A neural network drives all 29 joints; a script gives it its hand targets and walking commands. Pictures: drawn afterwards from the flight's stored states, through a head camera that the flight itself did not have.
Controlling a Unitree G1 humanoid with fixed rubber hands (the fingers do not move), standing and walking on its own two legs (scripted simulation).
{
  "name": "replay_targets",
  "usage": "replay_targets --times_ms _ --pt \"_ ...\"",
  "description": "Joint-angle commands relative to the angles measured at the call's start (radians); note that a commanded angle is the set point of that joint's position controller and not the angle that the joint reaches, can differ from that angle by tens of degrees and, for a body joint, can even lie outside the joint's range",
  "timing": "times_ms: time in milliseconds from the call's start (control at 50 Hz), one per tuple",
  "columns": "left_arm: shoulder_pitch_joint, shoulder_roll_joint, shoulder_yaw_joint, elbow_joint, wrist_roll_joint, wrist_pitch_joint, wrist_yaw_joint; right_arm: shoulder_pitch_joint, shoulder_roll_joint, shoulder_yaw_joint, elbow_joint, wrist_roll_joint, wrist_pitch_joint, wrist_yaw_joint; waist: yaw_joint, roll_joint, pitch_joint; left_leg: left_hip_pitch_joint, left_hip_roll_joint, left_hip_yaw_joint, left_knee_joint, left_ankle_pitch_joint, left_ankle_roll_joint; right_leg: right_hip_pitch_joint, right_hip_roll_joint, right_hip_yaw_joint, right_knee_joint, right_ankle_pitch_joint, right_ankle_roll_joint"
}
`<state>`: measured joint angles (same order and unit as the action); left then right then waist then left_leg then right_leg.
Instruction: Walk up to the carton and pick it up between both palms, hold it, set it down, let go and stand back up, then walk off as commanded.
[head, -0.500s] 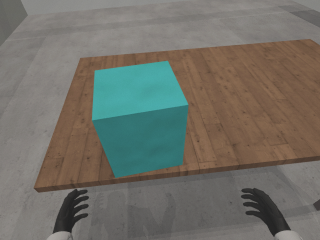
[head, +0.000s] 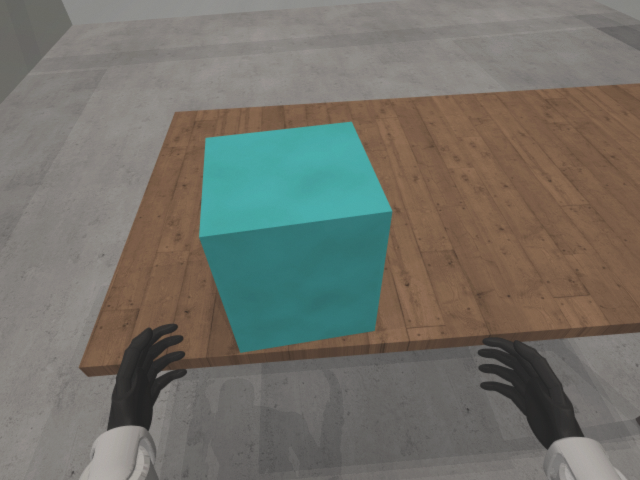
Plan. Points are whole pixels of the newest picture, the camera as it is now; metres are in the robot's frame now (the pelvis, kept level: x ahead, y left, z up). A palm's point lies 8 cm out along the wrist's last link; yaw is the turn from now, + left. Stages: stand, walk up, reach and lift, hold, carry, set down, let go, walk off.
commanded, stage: reach and lift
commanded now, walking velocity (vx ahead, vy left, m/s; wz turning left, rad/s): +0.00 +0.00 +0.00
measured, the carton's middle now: (294, 239) +0.44 +0.08 +0.06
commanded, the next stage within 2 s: none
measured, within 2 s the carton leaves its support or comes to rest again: neither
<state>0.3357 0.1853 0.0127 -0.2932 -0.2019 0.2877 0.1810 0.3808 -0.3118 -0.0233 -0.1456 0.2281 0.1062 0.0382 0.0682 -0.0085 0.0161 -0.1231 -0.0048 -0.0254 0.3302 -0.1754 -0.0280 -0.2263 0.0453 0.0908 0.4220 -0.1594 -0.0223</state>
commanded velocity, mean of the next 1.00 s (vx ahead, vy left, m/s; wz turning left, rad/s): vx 0.00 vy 0.00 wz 0.00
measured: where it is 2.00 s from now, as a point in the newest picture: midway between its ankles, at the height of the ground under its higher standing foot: outside the picture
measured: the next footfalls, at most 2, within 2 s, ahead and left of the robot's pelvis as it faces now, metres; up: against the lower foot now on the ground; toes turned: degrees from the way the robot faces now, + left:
none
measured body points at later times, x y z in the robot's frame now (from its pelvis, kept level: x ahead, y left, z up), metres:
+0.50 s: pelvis +0.00 +0.00 +0.00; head +0.00 -0.01 +0.45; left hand +0.26 +0.22 +0.11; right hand +0.31 -0.18 +0.10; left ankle +0.00 +0.14 -0.74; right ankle +0.04 -0.10 -0.74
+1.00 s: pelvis +0.00 +0.00 +0.00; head +0.00 -0.01 +0.45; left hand +0.32 +0.23 +0.16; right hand +0.39 -0.17 +0.15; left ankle +0.00 +0.14 -0.74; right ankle +0.04 -0.09 -0.74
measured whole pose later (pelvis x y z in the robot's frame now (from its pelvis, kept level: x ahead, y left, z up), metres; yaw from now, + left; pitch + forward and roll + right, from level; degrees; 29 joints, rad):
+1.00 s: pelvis +0.00 +0.00 +0.00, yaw +0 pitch -2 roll +2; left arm -0.36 0.19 0.18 -0.18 -0.16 0.84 0.17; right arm -0.45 -0.35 -0.02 0.18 0.34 0.46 -0.08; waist 0.09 -0.01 0.02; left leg -0.12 0.00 -0.02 0.33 -0.17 -0.03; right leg -0.23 0.05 0.09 0.42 -0.16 -0.02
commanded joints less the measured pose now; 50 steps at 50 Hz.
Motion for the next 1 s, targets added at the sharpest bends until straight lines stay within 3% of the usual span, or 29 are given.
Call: replay_targets --times_ms 0,60,120,140,160,240,300,320,340,400,420,480,500,540,560,600,620,640,660,680,720,740,760,800,820,840,900,960,980 --pt "-0.25 0.066 0.011 -0.288 -0.018 0.031 0.017 -0.276 -0.076 -0.014 -0.339 0.095 -0.013 -0.038 0.031 -0.05 -0.081 0.0 -0.004 0.08 -0.104 -0.005 0.016 0.118 -0.036 0.001 -0.173 -0.134 -0.004" --pt "-0.301 0.048 0.003 -0.276 -0.029 0.079 0.025 -0.318 -0.049 -0.01 -0.343 0.086 0.026 -0.047 0.051 -0.046 -0.07 -0.023 0.001 0.097 -0.123 -0.053 0.02 0.107 -0.037 0.01 -0.17 -0.189 -0.002" --pt "-0.355 0.051 0.015 -0.308 -0.049 0.121 0.036 -0.376 -0.086 -0.063 -0.329 0.087 0.053 -0.06 0.032 -0.045 -0.106 0.001 0.003 0.098 -0.113 -0.003 0.015 0.131 -0.027 -0.004 -0.159 -0.116 -0.002" --pt "-0.332 0.04 0.026 -0.29 -0.04 0.149 0.032 -0.369 -0.098 -0.027 -0.312 0.105 0.067 -0.059 0.05 -0.054 -0.099 0.008 0.007 0.088 -0.108 0.05 0.01 0.136 -0.023 -0.01 -0.152 -0.074 -0.009" --pt "-0.364 0.043 0.031 -0.303 -0.037 0.167 0.033 -0.413 -0.103 -0.022 -0.311 0.108 0.073 -0.065 0.045 -0.022 -0.127 0.012 0.008 0.089 -0.105 0.07 0.009 0.15 -0.024 -0.009 -0.147 -0.047 -0.009" --pt "-0.423 0.029 0.087 -0.248 -0.007 0.246 0.01 -0.474 -0.111 -0.001 -0.228 0.129 0.126 -0.084 0.029 -0.038 -0.117 0.058 0.001 0.089 -0.079 0.152 0.002 0.18 -0.02 -0.01 -0.148 0.029 0.006" --pt "-0.474 0.055 0.134 -0.336 0.01 0.296 0.017 -0.52 -0.147 -0.029 -0.196 0.157 0.153 -0.092 0.025 -0.008 -0.175 0.092 0.005 0.084 -0.071 0.211 -0.011 0.204 -0.011 -0.015 -0.138 0.067 0.002" --pt "-0.516 0.056 0.146 -0.29 0.009 0.315 0.008 -0.577 -0.145 -0.015 -0.181 0.158 0.166 -0.096 0.022 -0.046 -0.192 0.092 -0.001 0.092 -0.061 0.205 -0.002 0.215 -0.011 -0.011 -0.145 0.068 0.011" --pt "-0.469 0.036 0.129 -0.297 0.014 0.321 0.001 -0.543 -0.149 -0.022 -0.156 0.153 0.179 -0.1 0.008 -0.028 -0.171 0.12 0.005 0.081 -0.066 0.244 -0.008 0.215 -0.014 -0.014 -0.139 0.12 0.009" --pt "-0.53 0.07 0.186 -0.349 0.026 0.339 0.001 -0.625 -0.159 -0.013 -0.158 0.172 0.192 -0.117 0.018 -0.016 -0.226 0.121 0.003 0.084 -0.046 0.29 -0.009 0.233 -0.02 -0.008 -0.123 0.164 0.012" --pt "-0.597 0.069 0.205 -0.304 0.038 0.353 0.003 -0.69 -0.132 0.01 -0.115 0.177 0.203 -0.117 0.045 -0.012 -0.207 0.099 -0.002 0.097 -0.052 0.259 -0.002 0.214 -0.016 -0.006 -0.13 0.125 0.015" --pt "-0.636 0.061 0.193 -0.315 0.016 0.374 -0.002 -0.739 -0.161 -0.008 -0.111 0.18 0.223 -0.118 0.008 -0.021 -0.25 0.099 0.002 0.086 -0.047 0.281 -0.008 0.242 -0.008 -0.026 -0.124 0.152 0.02" --pt "-0.688 0.049 0.188 -0.274 0.02 0.384 0.0 -0.763 -0.154 -0.012 -0.03 0.185 0.24 -0.109 0.013 -0.003 -0.199 0.075 0.003 0.083 -0.055 0.233 -0.011 0.188 -0.006 -0.032 -0.121 0.091 0.012" --pt "-0.725 0.061 0.182 -0.29 0.015 0.404 0.006 -0.829 -0.172 -0.024 -0.039 0.187 0.254 -0.104 0.017 0.011 -0.217 0.076 0.007 0.088 -0.068 0.183 -0.009 0.184 -0.011 -0.026 -0.13 0.036 0.003" --pt "-0.735 0.066 0.173 -0.199 0.004 0.424 0.004 -0.861 -0.185 -0.032 0.013 0.178 0.263 -0.108 -0.003 -0.014 -0.174 0.051 0.014 0.081 -0.074 0.125 0.001 0.183 -0.011 -0.031 -0.128 0.019 0.011" --pt "-0.759 0.067 0.196 -0.171 0.015 0.434 -0.005 -0.908 -0.18 -0.011 0.002 0.19 0.268 -0.102 0.019 -0.038 -0.238 0.054 0.012 0.078 -0.069 0.136 0.015 0.203 -0.018 -0.016 -0.13 0.023 0.015" --pt "-0.797 0.074 0.187 -0.159 0.006 0.442 0.0 -0.956 -0.197 -0.01 0.046 0.198 0.273 -0.101 0.007 0.001 -0.233 0.04 0.011 0.081 -0.066 0.139 0.007 0.18 -0.017 -0.022 -0.124 0.023 0.006" --pt "-0.79 0.083 0.24 -0.103 0.021 0.455 -0.006 -0.961 -0.18 0.009 0.057 0.191 0.274 -0.107 0.033 -0.044 -0.218 0.021 0.004 0.094 -0.052 0.144 0.015 0.199 -0.016 -0.009 -0.125 0.049 0.017" --pt "-0.788 0.076 0.225 -0.108 0.007 0.468 -0.01 -0.971 -0.202 -0.007 0.06 0.178 0.279 -0.112 0.012 -0.062 -0.24 0.045 0.005 0.089 -0.044 0.17 0.012 0.221 -0.005 -0.025 -0.119 0.083 0.015" --pt "-0.863 0.087 0.227 -0.09 0.015 0.475 -0.011 -1.04 -0.187 0.017 0.098 0.202 0.284 -0.116 0.023 -0.018 -0.235 0.019 0.004 0.09 -0.05 0.164 0.011 0.213 -0.014 -0.019 -0.122 0.057 0.014" --pt "-0.897 0.093 0.262 -0.016 0.032 0.495 -0.007 -1.088 -0.195 0.007 0.104 0.182 0.282 -0.116 0.04 -0.056 -0.252 -0.004 0.002 0.092 -0.056 0.102 0.022 0.218 -0.012 -0.018 -0.122 0.021 0.023" --pt "-0.913 0.096 0.248 -0.028 0.017 0.503 -0.001 -1.125 -0.194 -0.014 0.101 0.181 0.281 -0.113 0.027 -0.041 -0.27 -0.009 0.0 0.099 -0.059 0.098 0.025 0.232 -0.022 -0.018 -0.118 0.022 0.026" --pt "-0.913 0.085 0.25 -0.016 0.031 0.507 0.001 -1.104 -0.199 0.013 0.158 0.187 0.285 -0.111 0.034 -0.041 -0.273 -0.012 0.002 0.086 -0.045 0.144 0.024 0.229 -0.021 -0.018 -0.109 0.054 0.021" --pt "-0.903 0.095 0.257 -0.051 0.033 0.512 -0.013 -1.118 -0.214 0.013 0.123 0.191 0.279 -0.124 0.008 -0.075 -0.354 0.018 -0.001 0.085 -0.02 0.257 0.02 0.308 -0.009 -0.018 -0.094 0.218 0.026" --pt "-0.924 0.12 0.291 -0.039 0.048 0.515 -0.014 -1.159 -0.226 0.035 0.103 0.214 0.275 -0.13 0.035 -0.085 -0.361 0.006 -0.004 0.094 -0.014 0.273 0.018 0.319 -0.002 -0.023 -0.086 0.234 0.034" --pt "-0.907 0.1 0.282 -0.021 0.047 0.526 -0.021 -1.154 -0.211 0.032 0.115 0.196 0.281 -0.136 0.025 -0.085 -0.36 0.001 -0.007 0.092 -0.016 0.259 0.018 0.34 -0.01 -0.012 -0.087 0.253 0.041" --pt "-1.007 0.111 0.284 0.072 0.075 0.529 -0.024 -1.213 -0.209 0.029 0.286 0.201 0.302 -0.126 0.026 -0.035 -0.29 -0.016 -0.007 0.092 -0.029 0.197 0.009 0.264 -0.015 -0.023 -0.105 0.149 0.027" --pt "-1.097 0.103 0.238 0.073 0.044 0.526 -0.022 -1.308 -0.253 0.004 0.337 0.198 0.317 -0.11 0.012 -0.023 -0.3 -0.018 0.006 0.073 -0.038 0.153 -0.001 0.24 0.001 -0.043 -0.115 0.045 0.012" --pt "-1.124 0.116 0.258 0.092 0.046 0.52 -0.014 -1.358 -0.236 0.029 0.294 0.201 0.307 -0.11 0.04 -0.046 -0.327 -0.051 0.005 0.08 -0.041 0.148 0.009 0.246 0.002 -0.036 -0.113 0.044 0.011"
